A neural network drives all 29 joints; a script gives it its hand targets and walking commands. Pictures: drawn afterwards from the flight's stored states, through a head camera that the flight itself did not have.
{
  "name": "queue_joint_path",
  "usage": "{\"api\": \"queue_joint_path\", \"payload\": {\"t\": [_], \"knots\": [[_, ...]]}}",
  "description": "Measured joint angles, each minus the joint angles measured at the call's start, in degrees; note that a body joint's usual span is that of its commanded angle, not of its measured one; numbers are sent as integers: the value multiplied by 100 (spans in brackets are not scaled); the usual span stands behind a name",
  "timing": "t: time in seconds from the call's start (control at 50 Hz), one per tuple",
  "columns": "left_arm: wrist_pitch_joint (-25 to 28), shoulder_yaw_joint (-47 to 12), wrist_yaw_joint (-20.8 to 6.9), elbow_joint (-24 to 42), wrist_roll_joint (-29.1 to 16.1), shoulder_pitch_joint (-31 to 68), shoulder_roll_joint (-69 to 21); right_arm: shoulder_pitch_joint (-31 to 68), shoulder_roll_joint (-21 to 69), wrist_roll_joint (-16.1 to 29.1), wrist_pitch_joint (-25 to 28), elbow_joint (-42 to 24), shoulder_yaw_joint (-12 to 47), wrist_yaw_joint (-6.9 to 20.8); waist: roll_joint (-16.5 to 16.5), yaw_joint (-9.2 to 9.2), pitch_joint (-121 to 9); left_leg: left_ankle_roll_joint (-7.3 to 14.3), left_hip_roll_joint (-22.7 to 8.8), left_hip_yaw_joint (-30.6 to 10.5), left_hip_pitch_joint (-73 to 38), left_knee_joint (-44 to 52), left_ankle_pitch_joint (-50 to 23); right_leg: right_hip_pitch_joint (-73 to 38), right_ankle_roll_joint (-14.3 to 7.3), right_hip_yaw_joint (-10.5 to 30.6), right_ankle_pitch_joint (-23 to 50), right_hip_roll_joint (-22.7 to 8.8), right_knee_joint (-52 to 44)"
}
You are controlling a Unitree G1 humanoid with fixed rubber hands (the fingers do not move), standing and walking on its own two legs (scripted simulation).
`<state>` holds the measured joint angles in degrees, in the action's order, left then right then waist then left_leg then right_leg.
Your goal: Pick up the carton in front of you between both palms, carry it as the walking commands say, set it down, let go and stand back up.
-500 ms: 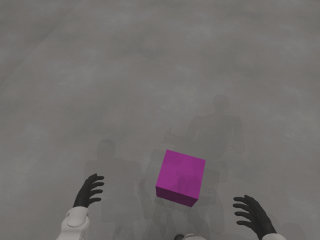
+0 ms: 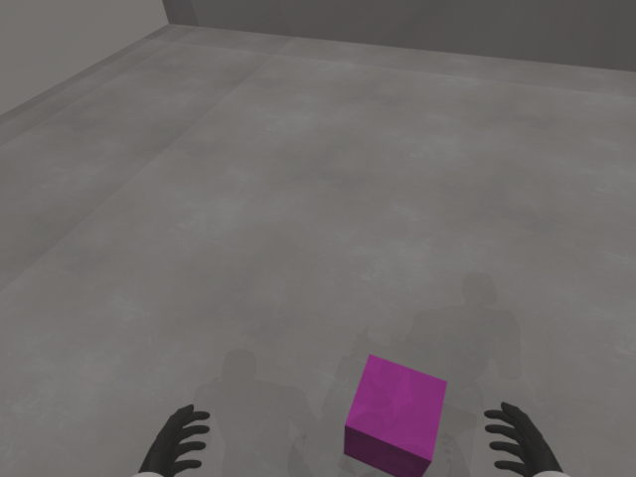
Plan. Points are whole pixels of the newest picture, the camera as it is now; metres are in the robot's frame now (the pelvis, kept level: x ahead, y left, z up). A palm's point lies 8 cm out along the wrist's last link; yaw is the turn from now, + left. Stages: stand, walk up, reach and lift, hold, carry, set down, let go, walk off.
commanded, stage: let go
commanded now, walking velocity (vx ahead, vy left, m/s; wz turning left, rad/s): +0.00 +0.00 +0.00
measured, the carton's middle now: (392, 419) +0.43 -0.14 -0.65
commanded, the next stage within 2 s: stand in 0.16 s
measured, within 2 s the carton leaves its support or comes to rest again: neither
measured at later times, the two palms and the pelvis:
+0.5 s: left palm out of the picture +0.13 +0.28 -0.07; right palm out of the picture +0.17 -0.31 -0.10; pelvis +0.02 -0.03 +0.00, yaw +2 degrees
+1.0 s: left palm out of the picture +0.13 +0.27 -0.08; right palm out of the picture +0.15 -0.32 -0.11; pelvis +0.03 -0.04 +0.00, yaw +2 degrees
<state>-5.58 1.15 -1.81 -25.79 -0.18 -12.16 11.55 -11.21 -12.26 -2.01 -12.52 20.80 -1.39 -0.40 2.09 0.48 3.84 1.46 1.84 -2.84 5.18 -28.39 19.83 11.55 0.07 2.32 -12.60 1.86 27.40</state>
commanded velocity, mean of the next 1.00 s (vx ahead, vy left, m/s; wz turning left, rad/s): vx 0.00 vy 0.00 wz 0.00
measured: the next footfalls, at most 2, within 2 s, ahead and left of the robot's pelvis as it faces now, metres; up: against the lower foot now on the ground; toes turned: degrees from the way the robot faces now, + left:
none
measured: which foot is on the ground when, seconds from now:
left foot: down 0.00-1.00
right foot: down 0.00-1.00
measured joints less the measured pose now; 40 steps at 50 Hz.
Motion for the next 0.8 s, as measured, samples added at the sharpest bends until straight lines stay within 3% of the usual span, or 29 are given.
{"api": "queue_joint_path", "payload": {"t": [0.16, 0.26, 0.36, 0.8], "knots": [[-129, 3, -53, 72, 113, 24, -17, -78, 81, -79, -245, -103, 83, -78, -42, 18, 140, -47, -41, 5, -66, -47, -9, -54, -48, -10, 8, 39, 69], [192, 79, 107, -742, 350, 16, 301, -68, -280, -88, 626, 660, 8, -71, 28, -15, -251, -82, -3, -25, 417, -322, 120, 468, -66, -65, -180, -4, 454], [405, 251, 133, -1291, 325, -73, 653, -98, -664, -97, 1031, 1237, -188, 0, 138, 10, -336, -124, -22, -59, 486, -296, 167, 580, -125, -114, -312, -1, 547], [561, 125, 286, -2309, 202, 491, 653, 83, -829, 3, 1246, 2316, 4, -134, 230, 27, -287, -310, -190, -219, -36, 441, -33, 120, -297, -315, -298, 86, 62]]}}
